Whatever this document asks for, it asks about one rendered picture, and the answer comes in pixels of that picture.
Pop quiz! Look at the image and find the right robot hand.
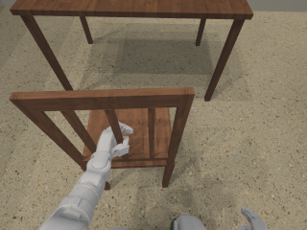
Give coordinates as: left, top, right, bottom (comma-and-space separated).
238, 207, 269, 230

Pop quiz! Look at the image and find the robot left forearm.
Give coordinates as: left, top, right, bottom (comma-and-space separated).
38, 150, 112, 230

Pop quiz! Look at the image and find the robot left upper arm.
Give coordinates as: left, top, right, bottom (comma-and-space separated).
41, 216, 89, 230

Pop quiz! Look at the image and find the right robot shin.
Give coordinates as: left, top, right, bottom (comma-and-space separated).
178, 213, 190, 218

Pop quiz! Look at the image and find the left robot hand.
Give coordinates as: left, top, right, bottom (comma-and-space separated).
96, 121, 133, 158

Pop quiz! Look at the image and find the table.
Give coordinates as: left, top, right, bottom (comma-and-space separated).
10, 0, 253, 102

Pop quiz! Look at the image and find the chair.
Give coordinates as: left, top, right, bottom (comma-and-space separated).
9, 87, 195, 191

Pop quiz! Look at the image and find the robot right thigh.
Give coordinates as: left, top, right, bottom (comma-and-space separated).
173, 215, 207, 230

